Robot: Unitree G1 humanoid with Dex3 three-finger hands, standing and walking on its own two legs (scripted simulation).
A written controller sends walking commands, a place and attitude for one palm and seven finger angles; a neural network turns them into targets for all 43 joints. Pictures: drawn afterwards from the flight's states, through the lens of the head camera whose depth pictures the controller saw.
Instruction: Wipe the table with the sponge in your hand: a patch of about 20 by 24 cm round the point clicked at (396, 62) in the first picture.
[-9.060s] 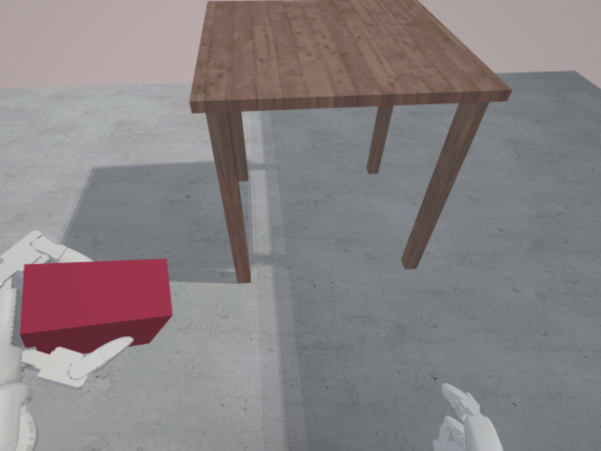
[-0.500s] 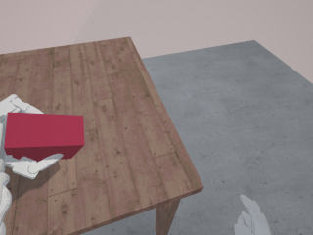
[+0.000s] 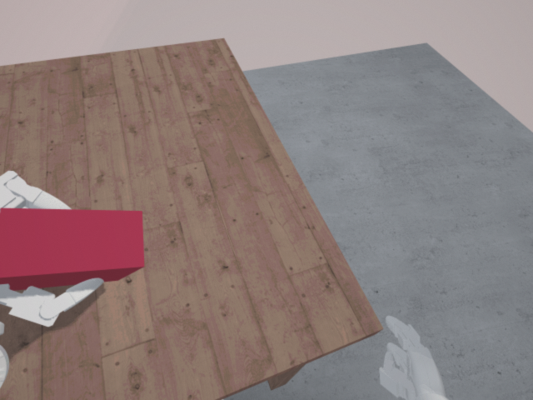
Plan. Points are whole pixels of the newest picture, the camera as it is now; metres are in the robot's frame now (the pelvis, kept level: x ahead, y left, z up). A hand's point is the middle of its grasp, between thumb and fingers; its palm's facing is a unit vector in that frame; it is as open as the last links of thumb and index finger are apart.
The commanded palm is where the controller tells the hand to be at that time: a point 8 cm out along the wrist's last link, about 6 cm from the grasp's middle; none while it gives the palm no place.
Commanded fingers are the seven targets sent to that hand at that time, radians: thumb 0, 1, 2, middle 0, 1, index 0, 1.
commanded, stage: come to a stop and stand still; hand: left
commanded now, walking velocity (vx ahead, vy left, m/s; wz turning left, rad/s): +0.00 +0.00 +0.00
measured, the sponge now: (91, 251) +0.24 +0.22 +0.14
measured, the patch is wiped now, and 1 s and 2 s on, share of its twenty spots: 0.00 0.00 0.00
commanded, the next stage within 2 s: look again from close up in 0.24 s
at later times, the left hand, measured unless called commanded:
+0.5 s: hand (45, 271) +0.21 +0.25 +0.16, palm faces +0.35 -0.84 -0.42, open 10.1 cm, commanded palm +0.15 +0.28 +0.17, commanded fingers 0.00 0.10 1.30 -1.20 -1.60 -1.20 -1.60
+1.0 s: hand (60, 283) +0.20 +0.23 +0.16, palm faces +0.33 -0.85 -0.42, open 10.1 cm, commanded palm +0.14 +0.26 +0.17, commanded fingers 0.00 0.10 1.30 -1.20 -1.60 -1.20 -1.60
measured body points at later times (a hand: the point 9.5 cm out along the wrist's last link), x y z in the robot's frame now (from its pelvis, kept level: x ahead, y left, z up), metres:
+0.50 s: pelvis -0.01 +0.00 +0.00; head +0.04 +0.02 +0.45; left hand +0.18 +0.29 +0.18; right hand +0.18 -0.22 -0.07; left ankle +0.03 +0.09 -0.74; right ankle -0.02 -0.14 -0.74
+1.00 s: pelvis -0.03 -0.01 +0.00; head +0.02 +0.00 +0.45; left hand +0.17 +0.27 +0.18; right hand +0.16 -0.24 -0.07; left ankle +0.03 +0.09 -0.74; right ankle -0.02 -0.14 -0.74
